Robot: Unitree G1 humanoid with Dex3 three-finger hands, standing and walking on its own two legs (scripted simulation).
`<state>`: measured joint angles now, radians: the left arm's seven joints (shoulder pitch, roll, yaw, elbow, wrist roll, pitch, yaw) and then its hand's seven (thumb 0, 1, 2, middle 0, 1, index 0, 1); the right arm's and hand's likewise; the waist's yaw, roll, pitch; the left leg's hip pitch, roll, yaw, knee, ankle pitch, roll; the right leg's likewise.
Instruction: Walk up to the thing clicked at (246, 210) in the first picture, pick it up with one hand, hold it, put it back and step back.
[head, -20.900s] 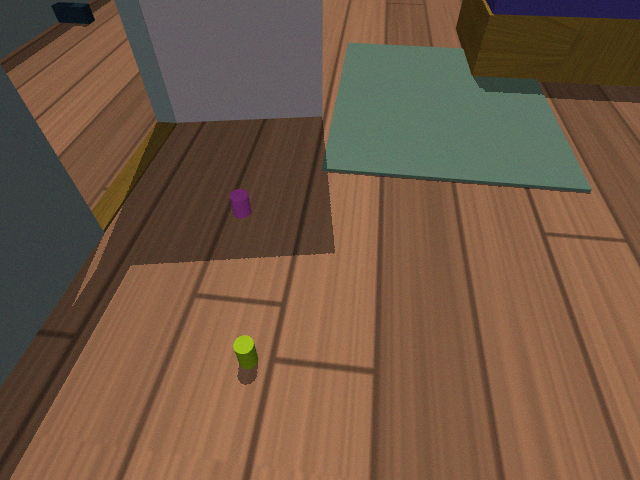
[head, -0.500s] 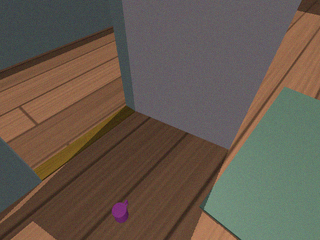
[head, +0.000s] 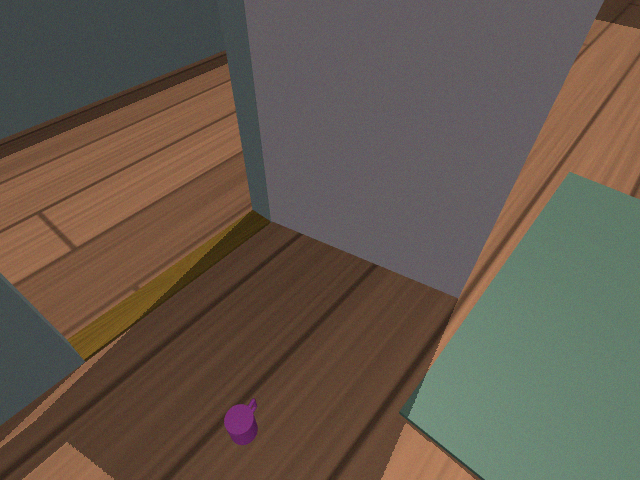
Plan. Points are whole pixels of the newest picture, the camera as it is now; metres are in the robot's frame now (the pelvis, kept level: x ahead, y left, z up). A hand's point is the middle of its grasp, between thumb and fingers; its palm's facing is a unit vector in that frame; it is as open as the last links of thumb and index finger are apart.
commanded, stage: stand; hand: left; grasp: from above
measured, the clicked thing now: (244, 419) +0.45 +0.22 -0.73
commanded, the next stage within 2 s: rise first in 0.50 s
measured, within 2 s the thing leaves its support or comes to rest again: neither
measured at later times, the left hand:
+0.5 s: hand out of the picture +0.08 +0.25 -0.16, palm faces -0.02 -0.94 -0.35, open 7.4 cm
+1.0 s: hand out of the picture +0.14 +0.25 -0.18, palm faces -0.07 -0.92 -0.39, open 11.9 cm
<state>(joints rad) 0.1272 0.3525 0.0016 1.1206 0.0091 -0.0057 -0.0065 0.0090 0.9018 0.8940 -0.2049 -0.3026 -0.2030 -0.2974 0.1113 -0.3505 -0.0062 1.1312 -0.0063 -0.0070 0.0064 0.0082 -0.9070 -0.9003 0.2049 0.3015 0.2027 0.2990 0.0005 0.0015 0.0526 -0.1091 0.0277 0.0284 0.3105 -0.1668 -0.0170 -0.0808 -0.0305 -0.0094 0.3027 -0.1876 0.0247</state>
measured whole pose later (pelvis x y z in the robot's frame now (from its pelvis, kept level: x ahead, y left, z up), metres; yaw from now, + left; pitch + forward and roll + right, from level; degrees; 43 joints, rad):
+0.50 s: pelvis +0.01 +0.00 +0.00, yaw +0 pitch -2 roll +0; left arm 0.12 0.35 0.00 1.12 0.01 -0.01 0.00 0.01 0.90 0.89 -0.20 -0.30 -0.20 -0.30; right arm 0.11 -0.35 -0.01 1.13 -0.01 -0.01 0.00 0.01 -0.91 -0.90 0.20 0.30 0.20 0.30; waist 0.00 0.00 0.05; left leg -0.10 0.03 0.03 0.31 -0.18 -0.02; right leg -0.08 -0.03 -0.01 0.30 -0.20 0.02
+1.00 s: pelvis -0.01 +0.00 -0.03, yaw +0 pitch +9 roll -1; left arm 0.02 0.32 0.14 0.89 0.16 0.10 -0.02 0.01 -0.06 0.97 -0.07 -1.00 -0.08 -0.97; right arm 0.25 -0.25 -0.04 0.71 0.03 -0.03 -0.01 0.01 -0.94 -0.91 0.20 0.30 0.20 0.30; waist -0.03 0.01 -0.03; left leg -0.55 0.04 0.01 0.73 -0.34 -0.02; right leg -0.51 -0.03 -0.02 0.71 -0.36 0.02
